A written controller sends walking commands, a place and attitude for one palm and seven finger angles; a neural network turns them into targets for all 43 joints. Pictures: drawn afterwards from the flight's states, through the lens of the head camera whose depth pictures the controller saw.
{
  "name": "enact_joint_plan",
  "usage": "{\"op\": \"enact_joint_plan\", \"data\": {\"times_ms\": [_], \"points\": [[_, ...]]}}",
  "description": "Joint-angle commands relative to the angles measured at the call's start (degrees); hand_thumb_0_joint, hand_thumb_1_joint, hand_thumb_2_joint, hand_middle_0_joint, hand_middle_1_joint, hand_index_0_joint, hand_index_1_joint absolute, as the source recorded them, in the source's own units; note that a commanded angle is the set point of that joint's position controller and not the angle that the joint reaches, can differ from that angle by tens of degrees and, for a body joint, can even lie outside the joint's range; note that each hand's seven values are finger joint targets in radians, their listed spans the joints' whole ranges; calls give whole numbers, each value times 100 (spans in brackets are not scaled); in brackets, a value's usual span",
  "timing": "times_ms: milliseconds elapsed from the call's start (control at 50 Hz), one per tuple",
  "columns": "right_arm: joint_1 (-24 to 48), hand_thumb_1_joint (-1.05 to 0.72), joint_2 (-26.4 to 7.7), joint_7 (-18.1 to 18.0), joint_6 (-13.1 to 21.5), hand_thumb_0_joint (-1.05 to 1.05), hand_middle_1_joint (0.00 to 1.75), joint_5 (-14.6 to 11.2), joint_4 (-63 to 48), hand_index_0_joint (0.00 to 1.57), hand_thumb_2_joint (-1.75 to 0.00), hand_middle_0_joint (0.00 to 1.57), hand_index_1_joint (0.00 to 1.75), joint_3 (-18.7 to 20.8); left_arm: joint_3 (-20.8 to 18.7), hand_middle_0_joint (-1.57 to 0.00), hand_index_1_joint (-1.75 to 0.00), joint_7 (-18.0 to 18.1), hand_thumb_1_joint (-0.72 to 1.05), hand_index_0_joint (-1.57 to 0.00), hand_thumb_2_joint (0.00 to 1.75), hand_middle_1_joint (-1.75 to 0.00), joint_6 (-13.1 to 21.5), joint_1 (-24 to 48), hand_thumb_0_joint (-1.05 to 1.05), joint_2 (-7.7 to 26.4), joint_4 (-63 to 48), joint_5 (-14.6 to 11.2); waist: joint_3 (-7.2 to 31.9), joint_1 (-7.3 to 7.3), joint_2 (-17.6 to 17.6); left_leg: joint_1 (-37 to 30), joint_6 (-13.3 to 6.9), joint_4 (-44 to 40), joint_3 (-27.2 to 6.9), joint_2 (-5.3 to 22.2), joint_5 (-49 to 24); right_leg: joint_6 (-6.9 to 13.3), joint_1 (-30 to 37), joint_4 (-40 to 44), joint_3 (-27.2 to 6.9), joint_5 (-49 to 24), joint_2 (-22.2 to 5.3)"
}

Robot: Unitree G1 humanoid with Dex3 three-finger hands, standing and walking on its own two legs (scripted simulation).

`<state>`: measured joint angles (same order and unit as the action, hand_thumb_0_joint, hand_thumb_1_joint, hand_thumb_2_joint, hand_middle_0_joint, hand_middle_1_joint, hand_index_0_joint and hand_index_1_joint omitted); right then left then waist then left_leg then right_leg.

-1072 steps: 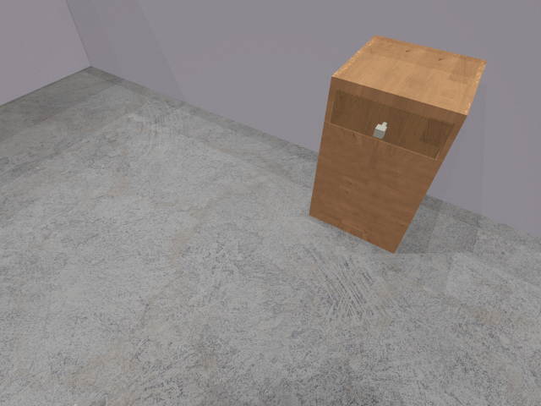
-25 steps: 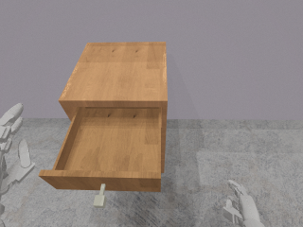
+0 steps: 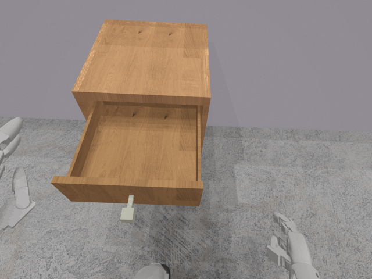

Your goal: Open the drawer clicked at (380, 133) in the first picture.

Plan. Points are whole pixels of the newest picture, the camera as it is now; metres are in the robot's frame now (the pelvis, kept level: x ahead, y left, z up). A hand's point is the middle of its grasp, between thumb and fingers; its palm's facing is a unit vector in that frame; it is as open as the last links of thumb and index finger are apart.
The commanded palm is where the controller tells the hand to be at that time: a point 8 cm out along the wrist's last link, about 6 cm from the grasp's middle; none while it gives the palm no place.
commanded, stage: step back with the hand held close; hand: left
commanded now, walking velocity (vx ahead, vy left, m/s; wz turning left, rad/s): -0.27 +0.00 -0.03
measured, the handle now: (129, 208) +0.29 +0.17 -0.14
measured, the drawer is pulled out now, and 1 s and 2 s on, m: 0.29 0.29 0.29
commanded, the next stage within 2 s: stop stepping back and stand still in 0.80 s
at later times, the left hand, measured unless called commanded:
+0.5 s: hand (19, 227) +0.17 +0.23 +0.17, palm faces +0.27 -0.82 -0.50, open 7.4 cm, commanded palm +0.09 +0.27 +0.19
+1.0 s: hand out of the picture +0.06 +0.16 +0.17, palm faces +0.17 -0.84 -0.52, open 7.4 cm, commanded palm -0.01 +0.23 +0.19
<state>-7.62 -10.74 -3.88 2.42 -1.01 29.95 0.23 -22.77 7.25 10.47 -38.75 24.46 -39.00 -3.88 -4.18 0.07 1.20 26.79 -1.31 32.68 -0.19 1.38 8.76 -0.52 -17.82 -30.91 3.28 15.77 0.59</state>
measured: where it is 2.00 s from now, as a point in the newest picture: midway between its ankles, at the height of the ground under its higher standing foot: outside the picture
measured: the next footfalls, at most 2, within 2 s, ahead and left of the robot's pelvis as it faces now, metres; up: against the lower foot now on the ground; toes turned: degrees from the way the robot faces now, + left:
right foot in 0.56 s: -0.15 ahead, -0.15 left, +0.00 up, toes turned -1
left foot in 0.76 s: -0.02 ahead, +0.08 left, +0.00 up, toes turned -1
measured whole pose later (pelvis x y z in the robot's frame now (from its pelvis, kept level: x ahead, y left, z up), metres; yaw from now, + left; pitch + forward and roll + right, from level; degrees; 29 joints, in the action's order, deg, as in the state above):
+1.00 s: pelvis -0.16 -0.04 +0.00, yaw -3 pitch +4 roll -1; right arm -5.8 -9.5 -1.8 5.5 0.2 31.1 0.6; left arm -22.6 7.3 9.7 -40.9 26.5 -43.9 -4.1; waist -4.6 -1.0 -1.8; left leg 25.8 0.3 28.1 0.4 1.9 5.9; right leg -0.5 -20.5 -39.0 1.5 24.3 1.0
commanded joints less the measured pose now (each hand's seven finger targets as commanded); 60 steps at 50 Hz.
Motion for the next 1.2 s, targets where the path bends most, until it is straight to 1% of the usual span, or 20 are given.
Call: {"op": "enact_joint_plan", "data": {"times_ms": [0, 200, 280, 340, 380, 460, 560, 600, 620, 660, 700, 740, 780, 880, 960, 1000, 1040, 1080, 1120, 1180], "points": [[377, -90, -836, -40, 416, 0, 30, -21, -853, 20, -90, 20, 30, 300, -778, -20, -30, 201, 90, -20, 90, -30, 465, -79, 0, 745, -1181, -3, 998, -47, 534, 383, -200, -1186, -801, 713, 1975, 38, 816, 9, -301, 134, -119], [267, -90, -740, -42, 423, 0, 30, 43, -461, 20, -90, 20, 30, 325, -577, -20, -30, 331, 90, -20, 90, -30, 500, 350, 0, 715, -1172, 25, 847, -156, -340, -990, 169, 618, -236, 18, 1094, 512, -982, 1051, -993, 77, -1059], [485, -90, -756, -69, 386, 0, 30, 7, -573, 20, -90, 20, 30, 313, -747, -20, -30, 314, 90, -20, 90, -30, 494, 158, 0, 830, -1270, -4, 949, -83, 421, -405, -47, -827, -1024, 694, 763, 149, -207, 84, -331, 98, -271], [538, -90, -812, -54, 507, 0, 30, 55, -728, 20, -90, 20, 30, 354, -1021, -20, -30, 256, 90, -20, 90, -30, 573, 52, 0, 937, -1253, 51, 981, -1, 1633, 1204, -607, -2315, -2099, 1643, 2548, 20, 992, -1898, -295, 1115, 288], [324, -90, -771, 22, 618, 0, 30, 108, -604, 20, -90, 20, 30, 362, -881, -20, -30, 241, 90, -20, 90, -30, 633, -57, 0, 805, -1442, -9, 1235, 7, 979, 114, -641, -1746, -1774, 1498, 1172, 87, 294, -1775, -368, 1294, 219], [269, -90, -813, 136, 775, 0, 30, 158, -388, 20, -90, 20, 30, 291, -789, -20, -30, 179, 90, -20, 90, -30, 688, -185, 0, 806, -1598, -108, 1592, 36, 1300, -959, -593, -1329, -1341, 1326, -334, 95, 161, -769, -291, 1119, 221], [349, -90, -785, 162, 662, 0, 30, 120, -364, 20, -90, 20, 30, 252, -945, -20, -30, -23, 90, -20, 90, -30, 806, 1, 0, 1024, -1406, -145, 1632, 21, 551, -1271, -127, -495, -661, 794, -520, 228, 641, 1201, -281, -551, -66], [383, -90, -824, 114, 575, 0, 30, -142, -428, 20, -90, 20, 30, 439, -757, -20, -30, -57, 90, -20, 90, -30, 728, -11, 0, 911, -1059, -154, 1468, -92, -1215, -1534, 276, 1687, 62, -216, 789, 644, -541, 1560, -1281, -1284, -1397], [617, -90, -722, 62, 481, 0, 30, -129, -402, 20, -90, 20, 30, 424, -854, -20, -30, 20, 90, -20, 90, -30, 679, -9, 0, 957, -860, -106, 1238, -90, -1200, -894, 285, 2485, -47, -317, 1387, 920, -537, 1427, -1619, -2095, -1857], [776, -90, -345, -35, 308, 0, 30, 9, -401, 20, -90, 20, 30, 164, -761, -20, -30, 83, 90, -20, 90, -30, 499, -106, 0, 743, -515, 16, 900, -159, -819, 218, 247, 1717, -315, -159, 2012, 940, 657, 763, -1173, -4377, -1710], [761, -90, -421, -158, 129, 0, 30, 34, -383, 20, -90, 20, 30, 61, -648, -20, -30, 113, 90, -20, 90, -30, 417, 34, 0, 707, -459, 116, 801, -217, -702, -5, 220, -427, 45, -238, 577, 309, 1303, -8, -508, -5316, -922], [731, -90, -691, -134, 102, 0, 30, -45, -454, 20, -90, 20, 30, 281, -547, -20, -30, 130, 90, -20, 90, -30, 396, 380, 0, 868, -955, 84, 1207, -158, -43, -1792, -134, -960, -637, 892, -4249, -95, 405, -628, -153, -2677, -287], [388, -90, -672, 62, 342, 0, 30, 30, -471, 20, -90, 20, 30, 406, -468, -20, -30, 72, 90, -20, 90, -30, 478, 105, 0, 730, -1135, 14, 1667, -5, 1003, -2380, -534, -867, -1298, 1675, -5272, 88, -334, -1352, -487, 1213, -10], [323, -90, -763, 191, 563, 0, 30, 127, -422, 20, -90, 20, 30, 392, -551, -20, -30, 131, 90, -20, 90, -30, 355, -369, 0, 657, -1843, -14, 1836, 48, 1198, -1852, -612, -954, -1007, 1460, -3869, -15, -262, -1545, -358, 880, 31], [259, -90, -794, 125, 508, 0, 30, 29, -615, 20, -90, 20, 30, 322, -871, -20, -30, 236, 90, -20, 90, -30, 283, -766, 0, 791, -1531, -83, 1329, -92, 1131, -578, -361, -1139, -724, 948, 350, -39, 686, -98, -34, 663, 20], [237, -90, -764, 74, 428, 0, 30, -43, -710, 20, -90, 20, 30, 324, -990, -20, -30, 247, 90, -20, 90, -30, 289, -667, 0, 935, -1280, -72, 990, -126, 430, 96, 11, -613, -272, 306, 2142, 104, 1255, 995, -12, 215, -233], [102, -90, -766, 49, 317, 0, 30, -154, -664, 20, -90, 20, 30, 462, -918, -20, -30, 256, 90, -20, 90, -30, 198, -239, 0, 894, -884, -108, 805, -170, -1588, -321, 316, 2460, -57, -382, 1810, 907, -651, 2260, -2551, 2153, -1934], [145, -90, -717, 45, 252, 0, 30, -41, -395, 20, -90, 20, 30, 429, -592, -20, -30, 256, 90, -20, 90, -30, 128, -21, 0, 565, -495, -16, 523, -394, -1133, -45, 240, 3503, -409, -156, 1335, 989, -760, 1908, -2005, 1395, -2033], [367, -90, -651, 18, 253, 0, 30, 17, -396, 20, -90, 20, 30, 316, -547, -20, -30, 262, 90, -20, 90, -30, 227, -70, 0, 616, -217, 117, 500, -323, -743, -48, 178, 2602, -148, -43, 1246, 744, -378, 1720, -1272, 819, -1677], [310, -90, -686, 2, 443, 0, 30, 30, -408, 20, -90, 20, 30, 276, -376, -20, -30, 324, 90, -20, 90, -30, 368, -1, 0, 603, -309, 277, 431, -123, -1031, -576, -43, 733, 249, -89, 1549, 697, 105, 1782, -1228, 790, -1630]]}}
